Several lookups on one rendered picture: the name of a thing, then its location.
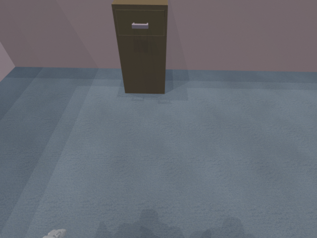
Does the drawer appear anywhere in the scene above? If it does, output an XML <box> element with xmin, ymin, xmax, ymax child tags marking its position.
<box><xmin>116</xmin><ymin>9</ymin><xmax>164</xmax><ymax>36</ymax></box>

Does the handle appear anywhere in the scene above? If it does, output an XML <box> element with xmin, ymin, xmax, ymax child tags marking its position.
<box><xmin>132</xmin><ymin>23</ymin><xmax>148</xmax><ymax>29</ymax></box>

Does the cabinet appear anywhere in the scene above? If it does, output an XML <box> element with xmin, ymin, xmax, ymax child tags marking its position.
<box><xmin>111</xmin><ymin>0</ymin><xmax>168</xmax><ymax>94</ymax></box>

